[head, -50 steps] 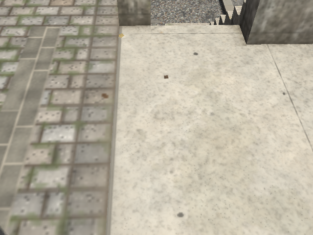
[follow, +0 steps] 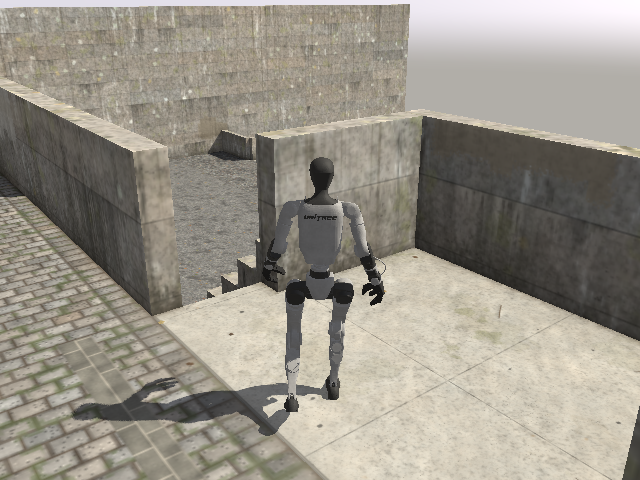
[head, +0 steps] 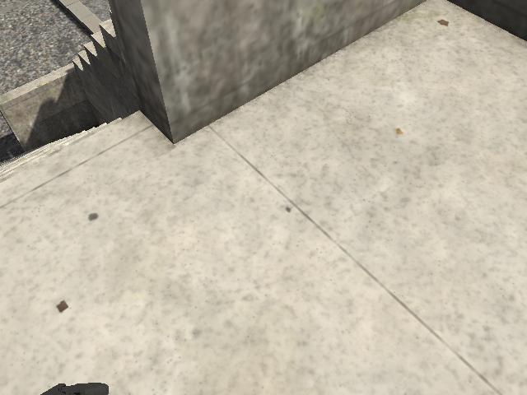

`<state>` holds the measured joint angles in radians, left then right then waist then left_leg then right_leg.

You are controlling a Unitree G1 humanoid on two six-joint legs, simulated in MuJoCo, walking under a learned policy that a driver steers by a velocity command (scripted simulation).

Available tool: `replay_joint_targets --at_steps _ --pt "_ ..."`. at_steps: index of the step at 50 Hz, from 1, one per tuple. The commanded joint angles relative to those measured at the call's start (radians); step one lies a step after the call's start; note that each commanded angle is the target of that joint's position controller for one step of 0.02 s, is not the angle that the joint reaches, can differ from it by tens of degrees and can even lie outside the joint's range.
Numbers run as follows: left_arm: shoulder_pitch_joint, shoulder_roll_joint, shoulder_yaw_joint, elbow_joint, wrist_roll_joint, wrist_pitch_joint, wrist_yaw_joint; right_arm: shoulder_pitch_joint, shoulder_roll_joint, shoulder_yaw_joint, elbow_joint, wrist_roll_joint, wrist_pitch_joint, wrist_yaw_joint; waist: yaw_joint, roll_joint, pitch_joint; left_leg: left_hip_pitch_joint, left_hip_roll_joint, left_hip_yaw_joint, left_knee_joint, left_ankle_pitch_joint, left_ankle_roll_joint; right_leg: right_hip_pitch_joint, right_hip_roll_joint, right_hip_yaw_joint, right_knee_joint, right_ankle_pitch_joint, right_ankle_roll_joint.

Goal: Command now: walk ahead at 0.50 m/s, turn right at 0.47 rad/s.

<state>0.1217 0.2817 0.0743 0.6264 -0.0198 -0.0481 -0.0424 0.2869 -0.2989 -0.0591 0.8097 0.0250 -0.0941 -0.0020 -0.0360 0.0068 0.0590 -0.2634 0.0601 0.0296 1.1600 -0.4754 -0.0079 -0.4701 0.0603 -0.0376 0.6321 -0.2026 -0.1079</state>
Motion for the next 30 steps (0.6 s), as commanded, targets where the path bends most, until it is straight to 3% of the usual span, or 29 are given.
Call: replay_joint_targets --at_steps 1,2,3,5,8,11,13,18,20,21,22,23,24,25,26,27,28,29,30 --pt "0.160 0.117 0.034 -0.018 0.002 -0.021 0.008 -0.074 -0.122 -0.014 -0.123 -0.004 -0.058 0.002 0.076 -0.008 -0.178 -0.514 0.060 -0.105 0.106 0.124 0.025 0.539 -0.308 0.500 -0.337 0.107 -0.208" --pt "0.107 0.087 0.022 -0.029 0.011 -0.024 0.010 -0.053 -0.130 -0.022 -0.115 -0.020 -0.045 0.000 0.039 -0.023 -0.150 -0.436 0.086 -0.109 0.048 0.162 0.016 0.428 -0.276 0.428 -0.359 0.203 -0.193" --pt "0.087 0.082 0.019 -0.030 0.018 -0.026 0.011 -0.032 -0.126 -0.024 -0.110 -0.023 -0.031 0.003 0.016 -0.036 -0.138 -0.382 0.094 -0.106 0.022 0.183 0.008 0.360 -0.257 0.395 -0.385 0.243 -0.188" --pt "0.099 0.100 0.021 -0.004 0.015 -0.038 0.016 -0.021 -0.094 -0.019 -0.105 -0.031 -0.010 0.002 0.004 -0.034 -0.119 -0.355 0.091 -0.084 -0.039 0.220 -0.016 0.289 -0.243 0.326 -0.417 0.345 -0.194" --pt "0.146 0.120 0.022 0.037 0.016 -0.043 0.032 -0.101 -0.064 -0.009 -0.128 -0.033 0.003 -0.002 0.029 -0.045 -0.073 -0.417 0.088 -0.070 -0.184 0.376 -0.039 0.282 -0.217 0.234 -0.445 0.400 -0.172" --pt "0.177 0.116 0.015 0.065 0.017 -0.041 0.039 -0.173 -0.046 -0.001 -0.134 -0.020 -0.001 0.010 0.071 -0.062 -0.053 -0.413 0.071 -0.055 -0.373 0.569 -0.022 0.319 -0.192 0.154 -0.454 0.348 -0.118" --pt "0.207 0.128 0.014 0.088 0.017 -0.044 0.040 -0.233 -0.033 0.006 -0.149 -0.011 -0.004 0.021 0.102 -0.062 -0.029 -0.407 0.054 -0.042 -0.467 0.644 -0.005 0.349 -0.209 0.138 -0.467 0.281 -0.102" --pt "0.257 0.143 0.018 0.141 0.017 -0.034 0.041 -0.328 -0.032 0.011 -0.203 0.001 -0.009 0.058 0.140 -0.049 0.020 -0.513 0.017 -0.050 -0.569 0.545 0.046 0.545 -0.290 0.115 -0.420 0.330 -0.090" --pt "0.248 0.151 0.021 0.148 0.015 -0.024 0.047 -0.324 -0.034 0.010 -0.220 -0.001 -0.010 0.073 0.124 -0.058 0.008 -0.499 -0.006 -0.031 -0.588 0.458 0.074 0.599 -0.308 0.091 -0.365 0.468 -0.070" --pt "0.228 0.162 0.022 0.143 0.016 -0.019 0.051 -0.295 -0.043 0.006 -0.221 -0.004 -0.010 0.077 0.102 -0.072 -0.018 -0.436 -0.032 -0.004 -0.593 0.411 0.090 0.602 -0.302 0.068 -0.316 0.626 -0.055" --pt "0.215 0.176 0.026 0.137 0.017 -0.014 0.056 -0.245 -0.063 -0.003 -0.216 -0.008 -0.006 0.076 0.074 -0.093 -0.068 -0.344 -0.069 0.033 -0.583 0.366 0.108 0.604 -0.293 0.050 -0.242 0.821 -0.041" --pt "0.198 0.187 0.027 0.132 0.018 -0.006 0.063 -0.142 -0.097 -0.022 -0.197 -0.011 -0.001 0.071 0.014 -0.098 -0.135 -0.201 -0.113 0.063 -0.593 0.351 0.131 0.588 -0.271 0.021 -0.101 0.980 -0.022" --pt "0.184 0.185 0.023 0.123 0.017 -0.004 0.070 0.003 -0.143 -0.045 -0.169 -0.012 0.002 0.061 -0.064 -0.074 -0.212 0.033 -0.115 0.031 -0.631 0.427 0.169 0.475 -0.234 -0.015 0.109 0.950 0.011" --pt "0.247 0.125 0.002 0.086 0.035 -0.021 0.072 0.133 -0.247 -0.074 -0.159 -0.021 0.007 0.046 -0.076 0.091 -0.348 0.413 0.117 -0.326 -0.618 0.478 0.295 0.134 -0.144 -0.051 0.488 0.567 0.069" --pt "0.299 0.045 -0.031 0.086 0.044 -0.051 0.052 0.139 -0.231 -0.065 -0.159 -0.008 0.005 0.047 -0.032 0.275 -0.465 0.660 0.286 -0.811 -0.772 0.383 0.438 -0.181 0.043 0.073 0.767 -0.320 0.115" --pt "0.226 0.141 -0.010 0.070 0.016 -0.080 0.030 0.144 -0.162 -0.047 -0.160 -0.006 0.012 0.042 -0.079 0.162 -0.429 0.651 0.256 -0.772 -0.817 0.235 0.384 -0.291 -0.028 0.194 0.817 -0.298 0.094" --pt "0.133 0.145 -0.012 0.035 -0.011 -0.093 0.022 0.092 -0.139 -0.041 -0.172 -0.011 0.017 0.036 -0.070 0.091 -0.286 0.512 0.223 -0.630 -0.832 0.241 0.343 -0.323 -0.072 0.171 0.771 -0.231 0.084" --pt "0.088 0.131 -0.016 0.021 0.004 -0.099 0.025 0.033 -0.134 -0.038 -0.183 -0.015 0.019 0.036 -0.030 -0.015 -0.175 0.340 0.185 -0.538 -0.858 0.332 0.323 -0.306 -0.106 0.149 0.671 -0.182 0.083" --pt "0.085 0.140 -0.006 0.020 0.024 -0.092 0.033 -0.013 -0.111 -0.030 -0.199 -0.020 0.018 0.034 0.006 -0.034 -0.138 0.229 0.156 -0.474 -0.878 0.433 0.310 -0.244 -0.139 0.145 0.587 -0.148 0.090"
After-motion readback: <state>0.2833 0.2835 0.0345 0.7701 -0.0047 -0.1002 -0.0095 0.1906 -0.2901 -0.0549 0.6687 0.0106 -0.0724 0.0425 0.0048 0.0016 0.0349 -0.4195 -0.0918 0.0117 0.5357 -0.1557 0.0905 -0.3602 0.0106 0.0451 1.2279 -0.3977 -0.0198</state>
